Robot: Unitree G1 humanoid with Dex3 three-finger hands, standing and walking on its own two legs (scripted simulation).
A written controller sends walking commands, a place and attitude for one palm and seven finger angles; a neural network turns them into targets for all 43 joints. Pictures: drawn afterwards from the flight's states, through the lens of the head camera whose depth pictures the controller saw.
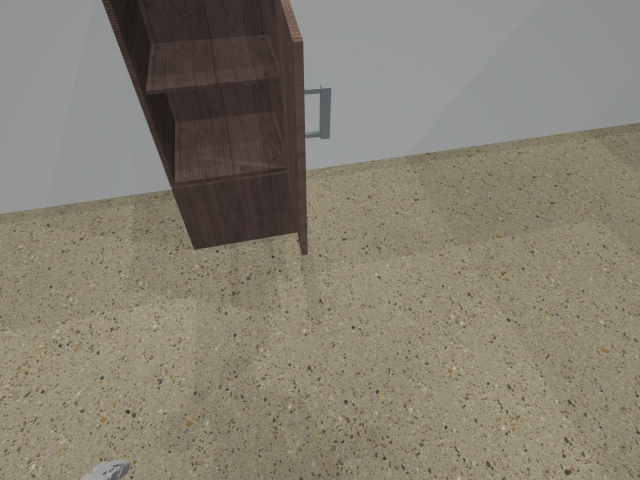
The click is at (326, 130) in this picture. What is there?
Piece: cupboard door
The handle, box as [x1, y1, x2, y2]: [304, 83, 330, 138]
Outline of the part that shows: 329,83 320,84 319,87 304,88 304,94 320,94 319,130 305,132 305,137 319,136 321,138 329,138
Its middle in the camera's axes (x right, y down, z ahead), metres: -0.01 -0.27 +0.83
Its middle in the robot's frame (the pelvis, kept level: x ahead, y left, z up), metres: +0.81 +0.05 +0.03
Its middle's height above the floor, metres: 0.79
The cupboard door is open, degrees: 86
